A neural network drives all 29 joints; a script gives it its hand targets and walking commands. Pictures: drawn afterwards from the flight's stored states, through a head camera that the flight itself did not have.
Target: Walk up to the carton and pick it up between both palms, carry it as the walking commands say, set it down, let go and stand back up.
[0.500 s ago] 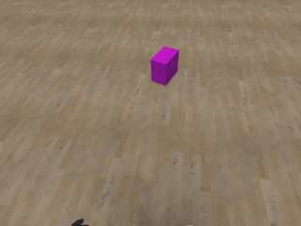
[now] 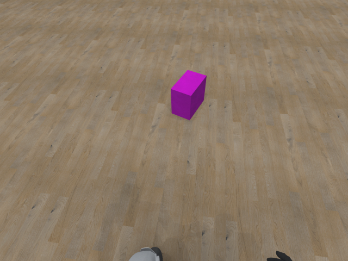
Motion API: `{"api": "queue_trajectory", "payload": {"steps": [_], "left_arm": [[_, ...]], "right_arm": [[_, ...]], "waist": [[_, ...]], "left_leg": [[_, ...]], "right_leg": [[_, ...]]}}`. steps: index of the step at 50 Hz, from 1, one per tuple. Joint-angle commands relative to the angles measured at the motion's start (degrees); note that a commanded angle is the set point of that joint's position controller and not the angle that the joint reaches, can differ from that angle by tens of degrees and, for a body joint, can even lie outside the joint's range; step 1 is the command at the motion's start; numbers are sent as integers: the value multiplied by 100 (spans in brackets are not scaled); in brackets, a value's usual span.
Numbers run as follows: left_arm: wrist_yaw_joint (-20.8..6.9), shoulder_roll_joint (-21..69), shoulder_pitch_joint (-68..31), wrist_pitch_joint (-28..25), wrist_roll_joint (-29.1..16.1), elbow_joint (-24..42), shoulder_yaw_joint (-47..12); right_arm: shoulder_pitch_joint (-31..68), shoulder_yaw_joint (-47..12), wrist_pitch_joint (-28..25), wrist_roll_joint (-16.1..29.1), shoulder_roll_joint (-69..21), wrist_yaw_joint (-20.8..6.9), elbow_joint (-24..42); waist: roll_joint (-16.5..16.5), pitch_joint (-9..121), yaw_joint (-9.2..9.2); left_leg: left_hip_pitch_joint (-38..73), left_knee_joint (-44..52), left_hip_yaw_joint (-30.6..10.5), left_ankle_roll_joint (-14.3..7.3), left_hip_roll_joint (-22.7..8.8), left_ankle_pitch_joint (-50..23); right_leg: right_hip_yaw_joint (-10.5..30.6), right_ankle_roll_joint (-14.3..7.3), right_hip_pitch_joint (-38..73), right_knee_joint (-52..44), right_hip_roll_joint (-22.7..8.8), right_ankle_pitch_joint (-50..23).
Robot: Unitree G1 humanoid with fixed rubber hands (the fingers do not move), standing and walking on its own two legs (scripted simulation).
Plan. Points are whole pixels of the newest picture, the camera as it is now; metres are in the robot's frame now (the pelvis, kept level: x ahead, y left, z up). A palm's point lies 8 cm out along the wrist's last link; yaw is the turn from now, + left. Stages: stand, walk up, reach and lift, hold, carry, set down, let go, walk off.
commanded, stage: walk up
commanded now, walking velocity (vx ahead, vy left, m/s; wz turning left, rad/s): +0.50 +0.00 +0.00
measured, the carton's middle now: (188, 95) +1.37 -0.06 -0.64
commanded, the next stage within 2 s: none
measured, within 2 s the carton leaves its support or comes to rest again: neither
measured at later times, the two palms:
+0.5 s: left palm (103, 190) +0.33 +0.24 -0.11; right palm (283, 226) +0.24 -0.25 -0.11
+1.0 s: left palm (126, 159) +0.44 +0.18 -0.11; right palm (259, 123) +0.60 -0.28 -0.12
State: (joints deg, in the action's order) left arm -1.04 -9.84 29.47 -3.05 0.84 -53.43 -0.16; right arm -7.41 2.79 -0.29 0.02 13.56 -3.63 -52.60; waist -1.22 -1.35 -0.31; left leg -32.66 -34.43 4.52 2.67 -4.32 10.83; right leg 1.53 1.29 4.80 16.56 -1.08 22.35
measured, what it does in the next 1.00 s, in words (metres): walks ahead: left foot, then right foot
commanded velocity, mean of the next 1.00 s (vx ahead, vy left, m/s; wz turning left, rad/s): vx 0.50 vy -0.02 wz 0.00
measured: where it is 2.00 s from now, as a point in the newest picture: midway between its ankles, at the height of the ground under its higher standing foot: (188, 151)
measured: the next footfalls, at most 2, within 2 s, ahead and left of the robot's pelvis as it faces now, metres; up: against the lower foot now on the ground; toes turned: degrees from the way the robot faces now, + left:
left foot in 0.04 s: +0.21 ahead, +0.13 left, +0.00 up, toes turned +6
right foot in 0.58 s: +0.42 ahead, -0.16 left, +0.00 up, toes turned +0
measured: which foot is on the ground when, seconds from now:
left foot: up 0.00-0.02, down 0.04-0.58, up 0.60-1.00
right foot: down 0.00-0.04, up 0.06-0.56, down 0.58-1.00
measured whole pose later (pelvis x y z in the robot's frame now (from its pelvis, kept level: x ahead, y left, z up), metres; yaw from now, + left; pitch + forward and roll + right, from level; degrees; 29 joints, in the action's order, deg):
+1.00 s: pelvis +0.50 -0.04 +0.01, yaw -1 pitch +0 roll +1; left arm -0.8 -8.9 29.6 -3.3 0.8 -54.1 -0.2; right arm -7.8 2.8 0.7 0.0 13.1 -3.6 -52.9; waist -1.8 -1.9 -0.4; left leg -36.5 -45.5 4.6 2.2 -4.2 11.2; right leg 1.0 -0.7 2.6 15.7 -0.5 18.7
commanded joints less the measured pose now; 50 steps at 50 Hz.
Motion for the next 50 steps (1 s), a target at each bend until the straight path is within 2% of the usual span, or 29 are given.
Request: {"api": "queue_trajectory", "payload": {"steps": [1,2,3,4,5,6,7,9,11,16,23,24,26,27,28,29,30,31,32,33,34,35,38,42,46,49,50], "left_arm": [[186,-1213,-441,-103,-8,-121,526],[151,-958,-382,-146,0,21,432],[123,-632,-333,-192,-7,266,355],[120,-769,-237,-132,-2,83,447],[64,-856,-242,-51,26,-68,517],[27,-765,-389,2,73,-73,473],[-13,-662,-437,61,115,-121,424],[-68,-618,-564,186,154,-157,396],[-132,-647,-937,253,160,-74,382],[-297,-687,-1955,279,166,193,345],[-392,-763,-2750,210,101,437,245],[-378,-793,-2739,176,93,444,236],[-257,-809,-2353,41,87,272,200],[-204,-865,-1938,7,110,106,224],[-140,-978,-1316,-45,127,-136,282],[-65,-1289,-436,-134,186,-438,453],[-8,-1885,172,-191,210,-537,582],[48,-2009,263,-153,94,-542,603],[62,-1756,-69,-157,63,-516,533],[70,-1539,-296,-194,80,-432,489],[100,-1427,-431,-203,91,-361,459],[141,-1336,-491,-212,67,-282,446],[169,-1104,-316,-261,24,-222,415],[179,-995,-3,-271,15,-159,410],[204,-966,118,-250,46,-141,422],[222,-1058,30,-228,63,-164,439],[211,-1067,-144,-217,49,-136,451]], "right_arm": [[-1595,301,-362,-169,670,201,-16],[-2498,496,-383,-287,1297,289,-200],[-2657,539,-359,-199,1792,279,-180],[-2409,441,-309,-118,1548,256,-96],[-2053,393,-278,-120,1348,304,20],[-1596,318,-303,-99,1096,303,69],[-1234,259,-332,-103,857,304,123],[-1218,229,-388,-106,729,298,164],[-1251,263,-390,-105,758,300,228],[-1469,319,-363,-73,794,353,300],[-1543,457,-342,-78,1049,420,214],[-1471,461,-348,-84,1101,419,215],[-1211,389,-346,-132,1100,332,180],[-1120,362,-323,-164,1122,311,176],[-1122,314,-292,-220,1104,289,168],[-1278,253,-281,-272,897,274,215],[-1166,140,-285,-221,609,238,474],[-1199,105,-312,-153,413,255,519],[-1039,116,-326,-186,428,249,378],[-837,120,-305,-192,483,237,299],[-779,139,-247,-206,505,221,260],[-794,146,-170,-208,480,187,226],[-492,119,-52,-247,361,129,251],[142,119,17,-263,285,34,420],[776,47,-30,-186,169,-26,630],[1133,-32,-80,-139,108,-65,769],[1089,-61,-114,-104,83,-53,772]], "waist": [[430,937,626],[-983,1390,951],[-2068,1292,708],[-986,1146,512],[-76,755,292],[65,487,145],[-133,358,47],[-570,182,-12],[-586,14,-9],[-531,-164,168],[-677,-158,292],[-731,-129,264],[-1130,168,140],[-912,257,0],[-388,518,-173],[786,1035,-482],[2282,879,-597],[2702,993,-636],[1770,763,-460],[1003,599,-375],[494,468,-306],[437,376,-253],[795,145,-299],[717,-257,-437],[744,-598,-573],[922,-650,-503],[1133,-541,-388]], "left_leg": [[3534,488,226,-433,35,-84],[4581,858,-1448,-644,-1187,1002],[4482,2213,-3833,-783,-2413,1515],[3926,2383,-3985,-849,-2428,2032],[3205,2307,-3651,-762,-2309,1733],[2549,2345,-2983,-772,-2000,1616],[2154,2368,-2385,-699,-1718,1543],[1742,2466,-1765,-581,-1484,1369],[1623,2624,-1497,-635,-1477,1394],[2304,2752,-1065,-879,-1509,1085],[2777,2609,-621,-906,-1460,710],[2772,2557,-569,-889,-1451,674],[2699,2166,-299,-874,-1183,659],[2539,1741,-251,-812,-1092,725],[2360,707,-185,-744,-903,520],[1627,-1135,-32,-591,-481,548],[465,-2631,-117,-341,237,1884],[-396,-3202,-582,-334,391,2154],[-355,-3469,-852,-349,80,1633],[-422,-3427,-809,-339,-3,1183],[-460,-3390,-764,-303,-85,917],[-436,-3298,-770,-272,-145,771],[-539,-3026,-590,-199,-170,266],[-1097,-2592,-420,-56,-253,-287],[-1207,-1454,-279,52,-241,-491],[-609,-516,-111,-46,-221,-569],[-171,-113,-29,-127,-176,-612]], "right_leg": [[-125,-395,-1607,2361,-682,-3438],[-292,-218,-2988,4192,-175,-1869],[-300,-226,-4007,5263,424,979],[242,-288,-3926,5607,22,547],[336,-239,-3841,5632,-177,-39],[305,-171,-3706,5431,-395,-405],[213,-127,-3567,5192,-517,-609],[66,8,-3440,4803,-546,-946],[-81,110,-3650,4420,-544,-1271],[-221,265,-4297,3203,-586,-1837],[-346,158,-3641,1739,-596,-1683],[-400,123,-3425,1628,-592,-1602],[-740,46,-2553,1541,-471,-1301],[-803,36,-2103,1423,-393,-1298],[-709,-57,-1428,1224,-308,-1105],[411,-264,-375,768,-815,-309],[2567,-399,-42,80,-1786,155],[3825,-589,299,-566,-2178,331],[3413,-666,-28,-498,-1931,202],[2997,-568,-185,-351,-1752,-592],[2731,-539,-351,-258,-1741,-1282],[2521,-516,-480,-212,-1696,-1738],[1881,-552,-634,-331,-1517,-1959],[1583,-719,-653,-645,-1595,-1792],[1144,-839,-560,-806,-1535,-2057],[681,-831,-585,-831,-1463,-2623],[353,-760,-615,-762,-1291,-2707]]}}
